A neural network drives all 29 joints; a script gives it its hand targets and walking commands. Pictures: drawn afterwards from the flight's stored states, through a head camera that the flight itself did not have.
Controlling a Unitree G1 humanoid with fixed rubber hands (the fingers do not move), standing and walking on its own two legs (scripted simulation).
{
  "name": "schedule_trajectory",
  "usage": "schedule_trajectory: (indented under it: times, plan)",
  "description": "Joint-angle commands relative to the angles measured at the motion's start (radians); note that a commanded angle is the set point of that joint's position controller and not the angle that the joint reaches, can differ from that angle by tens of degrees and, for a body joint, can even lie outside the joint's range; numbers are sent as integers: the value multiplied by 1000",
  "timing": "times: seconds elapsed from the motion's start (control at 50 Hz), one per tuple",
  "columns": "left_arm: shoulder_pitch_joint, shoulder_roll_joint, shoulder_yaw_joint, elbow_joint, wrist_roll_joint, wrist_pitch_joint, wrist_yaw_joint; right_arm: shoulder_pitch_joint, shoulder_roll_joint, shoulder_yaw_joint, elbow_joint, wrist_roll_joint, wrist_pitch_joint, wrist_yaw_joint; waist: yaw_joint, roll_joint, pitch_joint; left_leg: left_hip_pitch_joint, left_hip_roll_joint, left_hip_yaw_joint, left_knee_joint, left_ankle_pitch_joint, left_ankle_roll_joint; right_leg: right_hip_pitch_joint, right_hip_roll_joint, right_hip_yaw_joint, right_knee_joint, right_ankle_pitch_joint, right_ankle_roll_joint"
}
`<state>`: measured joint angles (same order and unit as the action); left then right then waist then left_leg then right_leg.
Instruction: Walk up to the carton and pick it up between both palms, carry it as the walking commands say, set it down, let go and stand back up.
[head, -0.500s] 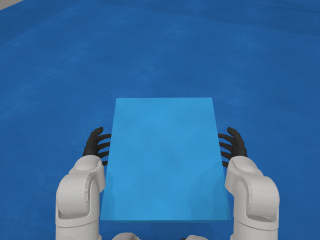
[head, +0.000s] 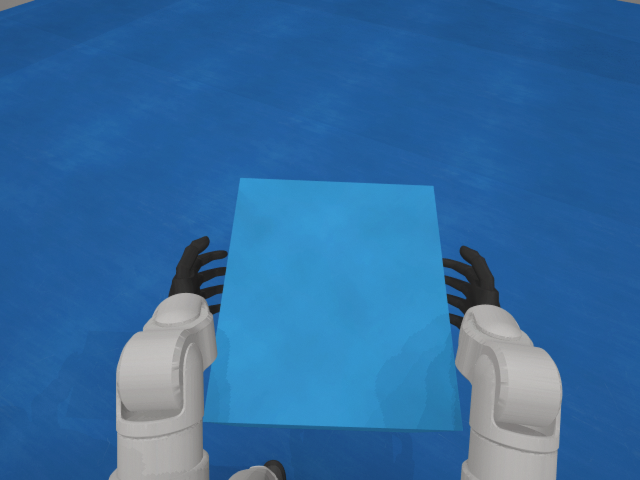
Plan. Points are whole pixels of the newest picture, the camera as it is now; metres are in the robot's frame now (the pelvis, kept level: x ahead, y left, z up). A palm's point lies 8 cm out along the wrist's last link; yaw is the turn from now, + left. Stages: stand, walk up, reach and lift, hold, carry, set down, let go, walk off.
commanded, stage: carry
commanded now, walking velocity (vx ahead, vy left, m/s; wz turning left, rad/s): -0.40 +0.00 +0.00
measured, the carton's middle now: (330, 312) +0.31 +0.01 +0.03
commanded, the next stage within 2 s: none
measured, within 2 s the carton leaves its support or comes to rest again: neither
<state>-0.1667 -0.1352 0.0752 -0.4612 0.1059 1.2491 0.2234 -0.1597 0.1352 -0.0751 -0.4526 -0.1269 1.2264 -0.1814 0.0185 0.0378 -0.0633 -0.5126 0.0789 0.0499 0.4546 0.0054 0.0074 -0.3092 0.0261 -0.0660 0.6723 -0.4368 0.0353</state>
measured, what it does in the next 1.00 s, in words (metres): walks backwards: right foot, then left foot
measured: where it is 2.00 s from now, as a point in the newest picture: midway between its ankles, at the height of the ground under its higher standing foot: outside the picture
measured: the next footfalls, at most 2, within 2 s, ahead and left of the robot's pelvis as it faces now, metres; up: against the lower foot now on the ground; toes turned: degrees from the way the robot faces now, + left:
right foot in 0.02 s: -0.01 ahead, -0.11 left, +0.00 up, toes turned -4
left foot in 0.42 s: -0.24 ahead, +0.13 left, +0.00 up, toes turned +5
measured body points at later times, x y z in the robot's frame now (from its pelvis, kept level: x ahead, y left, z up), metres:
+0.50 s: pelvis -0.28 +0.02 +0.01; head -0.26 +0.04 +0.45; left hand -0.02 +0.20 +0.08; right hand +0.00 -0.12 +0.09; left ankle -0.28 +0.13 -0.73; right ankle -0.13 -0.10 -0.68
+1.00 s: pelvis -0.54 +0.00 +0.01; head -0.52 -0.02 +0.46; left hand -0.26 +0.14 +0.09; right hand -0.29 -0.18 +0.08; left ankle -0.54 +0.14 -0.64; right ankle -0.47 -0.10 -0.73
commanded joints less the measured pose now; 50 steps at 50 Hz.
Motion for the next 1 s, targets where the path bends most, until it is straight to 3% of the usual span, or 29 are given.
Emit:
schedule_trajectory:
  times: [0.0, 0.02, 0.04, 0.06, 0.08, 0.1, 0.14, 0.28, 0.32, 0.36, 0.38, 0.4, 0.42, 0.44, 0.46, 0.48, 0.52, 0.58, 0.68, 0.74, 0.76, 0.78, 0.8, 0.82, 0.84, 0.86, 0.88, 0.92, 0.98]
  plan:
    - [-321, -948, -643, -34, -401, -4, -300, -295, 940, 630, -63, 389, 4, 253, -43, 59, -282, 184, 162, -205, -73, -167, 6, 121, -92, 75, -341, 145, -29]
    - [-320, -945, -641, -27, -397, -10, -304, -295, 947, 639, -78, 390, 6, 253, -42, -160, -247, 44, 53, -83, 43, -238, -54, 153, -260, 258, -371, 181, -86]
    - [-302, -969, -632, -36, -394, -22, -305, -371, 946, 673, -162, 417, 4, 259, -16, -391, -209, -47, -38, 35, 368, -462, -88, 30, -459, 397, -372, 447, -194]
    - [-312, -986, -632, -77, -399, -24, -310, -423, 997, 698, -168, 444, -3, 258, -17, -250, -152, -49, -69, -65, 671, -483, -74, -67, -460, 325, -377, 643, -189]
    - [-321, -994, -619, -100, -388, -32, -313, -461, 1037, 734, -167, 479, -7, 268, -19, -139, -151, -7, -90, -125, 812, -454, -64, -122, -401, 234, -372, 508, -179]
    - [-341, -1005, -625, -127, -385, -40, -316, -474, 1059, 752, -167, 496, -12, 278, -21, -116, -153, -12, -101, -143, 875, -402, -66, -128, -348, 155, -368, 395, -153]
    - [-378, -1007, -612, -168, -381, -60, -315, -495, 1080, 769, -176, 509, -19, 285, -21, -151, -202, -76, -102, -123, 896, -361, -78, 21, -289, 87, -286, 518, -146]
    - [-296, -916, -582, -115, -360, -48, -304, -365, 1020, 722, -102, 457, 2, 256, -8, -274, -320, 11, -118, -28, 397, -520, -51, 246, -332, 271, -339, 630, -166]
    - [-287, -916, -596, -108, -365, -41, -303, -326, 1008, 696, -81, 441, 5, 254, -1, -284, -343, 81, -121, -16, 241, -536, -36, 251, -345, 296, -364, 605, -163]
    - [-299, -925, -618, -107, -378, -37, -300, -297, 996, 669, -66, 425, 5, 255, -7, -266, -368, 209, -109, 8, 38, -457, -25, 196, -333, 283, -365, 489, -120]
    - [-311, -926, -629, -106, -383, -35, -297, -290, 990, 655, -59, 419, 6, 257, -8, -225, -359, 310, -85, 15, -109, -383, -20, 118, -294, 241, -352, 383, -63]
    - [-318, -923, -635, -101, -383, -32, -294, -285, 985, 640, -50, 413, 7, 258, -3, -134, -326, 403, -13, -56, -168, -379, -12, -8, -246, 199, -308, 277, -19]
    - [-366, -951, -677, -155, -409, -28, -302, -263, 987, 615, -38, 397, -4, 264, -35, 181, -261, 338, 197, -332, -201, -321, 87, -193, -106, 45, -143, 168, 68]
    - [-438, -973, -692, -170, -423, -29, -306, -300, 992, 616, -77, 400, -9, 269, -44, 326, -180, 217, 373, -427, -222, -63, 192, -294, -25, -48, 258, -93, 55]
    - [-463, -1004, -688, -147, -429, -32, -307, -354, 995, 619, -119, 413, -13, 274, -23, 193, -154, 133, 369, -347, -210, 21, 203, -303, -22, 56, 525, -141, 28]
    - [-474, -1043, -695, -152, -451, -39, -313, -397, 1023, 630, -149, 427, -22, 276, -10, 84, -124, 77, 282, -213, -180, -24, 164, -293, -35, 101, 647, -63, 10]
    - [-476, -1064, -730, -165, -484, -43, -317, -367, 1024, 604, -131, 406, -29, 273, -17, 97, -174, 184, 165, -56, -104, 56, 113, -323, -34, 98, 677, 53, 0]
    - [-459, -1019, -735, -160, -486, -44, -305, -336, 974, 576, -126, 389, -42, 263, -27, 110, -262, 378, 162, -110, -43, 188, 116, -327, -4, 67, 556, -20, 30]
    - [-385, -978, -702, -104, -445, -19, -290, -298, 947, 581, -92, 378, -23, 257, -44, 207, -298, 423, 214, -270, -131, 70, 119, -170, 15, -3, 103, -62, 18]
    - [-339, -964, -664, -64, -421, -9, -293, -289, 949, 614, -87, 386, -7, 253, -44, 172, -337, 383, 220, -287, -120, 39, 91, -30, -8, 6, -122, 10, -3]
    - [-323, -962, -650, -53, -413, -8, -297, -287, 946, 624, -84, 389, -3, 251, -39, 131, -325, 300, 199, -261, -108, -32, 49, 56, -45, 22, -262, 113, -10]
    - [-315, -954, -636, -49, -406, -8, -302, -285, 947, 633, -83, 392, 0, 249, -44, 35, -282, 181, 150, -220, -66, -161, 6, 125, -113, 106, -340, 141, -24]
    - [-314, -946, -631, -35, -397, -15, -305, -284, 949, 642, -99, 391, 4, 251, -39, -202, -240, 35, 27, -73, 54, -256, -63, 119, -294, 295, -365, 145, -98]
    - [-307, -973, -627, -53, -398, -25, -307, -354, 958, 668, -161, 418, 0, 255, -18, -361, -203, -17, -54, 14, 388, -460, -87, -10, -455, 394, -381, 388, -184]
    - [-322, -989, -625, -91, -401, -28, -312, -410, 1010, 696, -170, 448, -6, 257, -17, -238, -151, -20, -86, -70, 672, -485, -81, -98, -455, 327, -392, 545, -192]
    - [-329, -998, -613, -112, -392, -35, -315, -451, 1042, 732, -174, 482, -11, 267, -20, -155, -145, 13, -107, -126, 798, -457, -69, -145, -400, 237, -389, 450, -176]
    - [-344, -1009, -616, -137, -389, -44, -317, -462, 1065, 751, -175, 498, -16, 277, -24, -141, -152, 2, -114, -142, 856, -408, -69, -130, -348, 165, -379, 390, -153]
    - [-375, -1007, -601, -172, -384, -63, -315, -490, 1085, 769, -189, 515, -23, 281, -22, -162, -214, -63, -113, -127, 863, -381, -76, 52, -290, 97, -272, 596, -146]
    - [-346, -962, -581, -154, -370, -64, -306, -451, 1056, 754, -162, 499, -15, 266, -16, -205, -275, -68, -119, -78, 640, -449, -73, 199, -295, 177, -280, 604, -136]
